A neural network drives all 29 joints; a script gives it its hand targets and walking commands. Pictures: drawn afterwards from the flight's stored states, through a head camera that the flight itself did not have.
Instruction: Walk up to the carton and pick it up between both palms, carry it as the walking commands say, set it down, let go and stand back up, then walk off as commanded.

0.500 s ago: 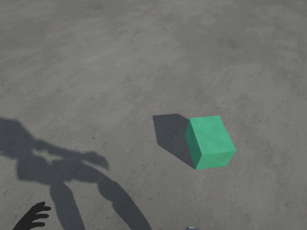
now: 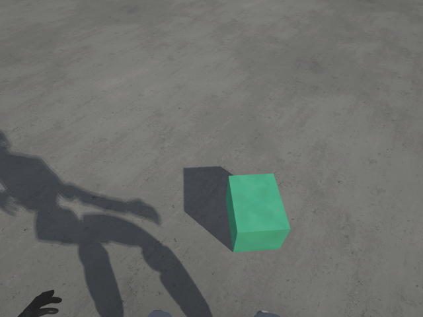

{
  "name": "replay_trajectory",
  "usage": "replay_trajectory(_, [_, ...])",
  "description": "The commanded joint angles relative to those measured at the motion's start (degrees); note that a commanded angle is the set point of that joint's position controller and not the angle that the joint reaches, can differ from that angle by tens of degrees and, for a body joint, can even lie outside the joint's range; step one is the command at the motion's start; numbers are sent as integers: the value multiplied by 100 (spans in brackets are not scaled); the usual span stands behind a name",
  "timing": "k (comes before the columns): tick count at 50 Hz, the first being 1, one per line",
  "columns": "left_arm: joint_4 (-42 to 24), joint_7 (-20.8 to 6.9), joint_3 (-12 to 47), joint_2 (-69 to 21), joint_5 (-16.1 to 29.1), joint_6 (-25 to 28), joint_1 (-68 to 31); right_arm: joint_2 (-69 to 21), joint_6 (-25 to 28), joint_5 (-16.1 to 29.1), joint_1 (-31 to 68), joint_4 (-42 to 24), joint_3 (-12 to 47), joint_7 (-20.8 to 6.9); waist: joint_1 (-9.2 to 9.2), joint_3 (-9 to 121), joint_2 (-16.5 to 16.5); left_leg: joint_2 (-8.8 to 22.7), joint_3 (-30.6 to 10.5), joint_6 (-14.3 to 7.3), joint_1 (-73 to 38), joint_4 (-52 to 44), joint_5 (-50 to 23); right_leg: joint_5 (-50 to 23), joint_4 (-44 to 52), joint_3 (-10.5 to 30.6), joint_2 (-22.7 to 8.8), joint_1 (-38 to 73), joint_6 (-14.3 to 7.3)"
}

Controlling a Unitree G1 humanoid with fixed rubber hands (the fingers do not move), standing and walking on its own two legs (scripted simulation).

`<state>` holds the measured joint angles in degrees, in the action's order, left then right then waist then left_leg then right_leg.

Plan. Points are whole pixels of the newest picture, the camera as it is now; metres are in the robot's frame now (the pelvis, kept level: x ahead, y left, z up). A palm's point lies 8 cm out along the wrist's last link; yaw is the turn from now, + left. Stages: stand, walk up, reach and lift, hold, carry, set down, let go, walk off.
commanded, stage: walk up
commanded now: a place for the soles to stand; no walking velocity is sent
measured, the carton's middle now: (253, 212) +0.69 -0.18 -0.61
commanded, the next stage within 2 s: none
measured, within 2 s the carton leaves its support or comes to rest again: neither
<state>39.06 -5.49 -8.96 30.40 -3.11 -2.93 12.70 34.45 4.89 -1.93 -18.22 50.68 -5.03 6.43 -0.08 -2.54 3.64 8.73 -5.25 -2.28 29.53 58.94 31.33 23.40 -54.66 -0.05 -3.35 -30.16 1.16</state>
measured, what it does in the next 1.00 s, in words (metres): steps to the right: left foot, then right foot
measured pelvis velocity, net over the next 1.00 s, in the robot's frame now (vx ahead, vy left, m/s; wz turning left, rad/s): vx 0.08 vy -0.29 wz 0.18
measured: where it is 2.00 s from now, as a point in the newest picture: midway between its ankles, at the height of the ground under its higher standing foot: outside the picture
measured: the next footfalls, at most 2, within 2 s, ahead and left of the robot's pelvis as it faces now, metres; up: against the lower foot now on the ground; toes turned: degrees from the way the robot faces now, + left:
left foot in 0.18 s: +0.14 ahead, +0.05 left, +0.00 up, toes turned +5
right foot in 0.42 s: +0.15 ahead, -0.34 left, +0.00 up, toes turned +0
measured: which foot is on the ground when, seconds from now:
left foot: up 0.00-0.16, down 0.18-0.42, up 0.44-0.70, down 0.72-1.00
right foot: down 0.00-0.18, up 0.20-0.40, down 0.42-1.00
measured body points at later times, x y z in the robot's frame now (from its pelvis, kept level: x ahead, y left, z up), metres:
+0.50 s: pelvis +0.06 -0.22 -0.01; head +0.09 -0.20 +0.44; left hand +0.17 +0.15 -0.08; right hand +0.14 -0.63 -0.05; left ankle +0.09 -0.01 -0.65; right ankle +0.11 -0.34 -0.68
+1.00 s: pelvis +0.08 -0.29 +0.04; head +0.11 -0.29 +0.49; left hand +0.14 +0.07 -0.05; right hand +0.26 -0.59 -0.07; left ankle +0.11 -0.16 -0.68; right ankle +0.11 -0.34 -0.68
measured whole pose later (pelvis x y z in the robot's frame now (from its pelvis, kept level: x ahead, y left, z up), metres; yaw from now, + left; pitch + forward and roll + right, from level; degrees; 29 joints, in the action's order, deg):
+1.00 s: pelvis +0.08 -0.29 +0.04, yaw +10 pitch -3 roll +0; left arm 52.8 1.1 -1.5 25.7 -0.8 3.1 6.6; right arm 25.4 0.5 -0.3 -6.6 55.7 -1.3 -0.5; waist -0.7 -5.5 -0.8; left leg 0.6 1.6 -1.6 17.7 35.7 14.8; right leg 19.1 -35.9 -11.1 -0.4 -14.3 -4.4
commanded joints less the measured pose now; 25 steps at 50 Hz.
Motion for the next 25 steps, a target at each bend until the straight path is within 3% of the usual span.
replay_trajectory(1, [-258,149,-341,1456,108,90,398,638,32,72,565,-437,-60,128,-509,-283,669,-831,-19,-123,2011,1407,126,1616,3665,3320,-1409,1259,-1359])
replay_trajectory(2, [-244,185,-265,1283,75,83,182,767,60,62,172,-212,-75,129,-307,-363,471,-689,117,-111,1697,1091,-84,1098,3289,2874,-1349,1249,-1411])
replay_trajectory(3, [-262,195,-187,1118,63,86,13,881,70,84,-168,-18,-84,106,-169,-332,539,-566,364,-68,1246,517,-139,409,2950,2305,-1160,1234,-1386])
replay_trajectory(5, [-358,186,-49,921,-4,52,-57,784,84,126,-617,152,-82,18,-148,-136,862,-610,937,-6,179,-338,-202,-1203,2672,1618,-978,932,-1417])
replay_trajectory(6, [-427,185,18,835,-25,22,-165,661,112,183,-792,187,-67,8,-68,-64,796,-647,977,-69,-421,-866,-508,-1581,2448,1383,-885,637,-1412])
replay_trajectory(7, [-524,180,72,790,-37,-22,-421,563,159,230,-1162,277,-69,13,159,22,648,-649,948,-160,-1390,-1645,-1255,-1477,1997,1071,-721,46,-1289])
replay_trajectory(8, [-616,180,149,605,-32,-18,-526,694,207,175,-1572,309,-134,47,428,234,295,-579,510,-291,-2469,-2308,-1473,-1378,1164,741,-483,-659,-965])
replay_trajectory(9, [-749,199,210,240,-21,35,-406,1164,243,23,-1897,177,-279,106,582,605,-1070,588,-1642,-659,-3303,-3189,-909,-925,-533,202,-24,-1490,-471])
replay_trajectory(10, [-779,231,162,420,-108,-36,-129,1679,201,36,-1563,-138,-379,160,380,548,-894,1930,-3593,-1372,-2925,-3842,-840,789,-1299,460,108,-2061,-130])
replay_trajectory(11, [-772,256,12,835,-124,-130,-226,1708,158,158,-1198,-253,-377,158,315,384,-351,2165,-3415,-1882,-2295,-3642,-1144,898,-1995,864,-183,-1801,-14])
replay_trajectory(12, [-761,244,-49,839,-69,-145,-283,1427,171,166,-883,-313,-307,177,86,167,-220,1898,-2829,-1827,-1917,-3285,-1767,782,-2318,1053,-394,-1729,-5])
replay_trajectory(13, [-707,217,-77,808,-43,-145,-168,1302,191,138,-656,-351,-262,172,-83,109,-311,1600,-2261,-1592,-1549,-3050,-1973,669,-2218,1159,-501,-1540,-48])
replay_trajectory(15, [-492,101,-112,777,-8,-126,166,1261,211,73,-311,-476,-217,141,-220,178,-702,942,-1056,-1189,-727,-2689,-2189,335,-1665,864,-393,-731,-137])
replay_trajectory(17, [-501,13,-132,686,22,-113,129,1455,205,-17,-333,-505,-281,85,-157,196,-1189,706,-570,-1074,-196,-2712,-1530,790,-817,361,-226,-141,-170])
replay_trajectory(19, [-388,9,-212,727,11,-107,404,1597,156,-36,-111,-511,-324,28,-311,295,-1349,547,-390,-867,312,-2577,-688,503,-76,-269,48,670,-188])
replay_trajectory(20, [-240,31,-271,774,-9,-82,762,1511,111,-54,1,-498,-292,13,-527,335,-1012,323,-84,-691,863,-2081,-208,275,440,-547,275,1431,-218])
replay_trajectory(21, [-62,63,-325,882,-53,-45,1178,1224,44,-118,-133,-430,-204,13,-691,320,-263,-34,345,-503,1319,-1054,47,574,838,-670,566,1937,-238])
replay_trajectory(22, [-93,118,-346,1307,-129,11,1439,708,30,-11,152,-667,-93,62,-905,-97,1522,-912,1111,-56,2438,751,676,1935,2798,1971,-801,1669,-663])
replay_trajectory(23, [-244,164,-421,1649,62,51,857,516,-9,31,513,-749,-13,173,-766,-364,1571,-1123,231,-23,2339,1393,859,1820,3700,3467,-1319,1082,-1206])
replay_trajectory(24, [-275,215,-340,1470,137,44,479,662,-18,25,472,-603,-38,194,-480,-383,612,-952,-129,-66,1976,1585,332,1609,3591,3448,-1415,931,-1335])
replay_trajectory(25, [-227,275,-259,1334,137,63,199,763,-6,30,91,-393,-53,156,-215,-389,288,-770,16,-77,1661,1415,8,1309,3244,3064,-1467,938,-1340])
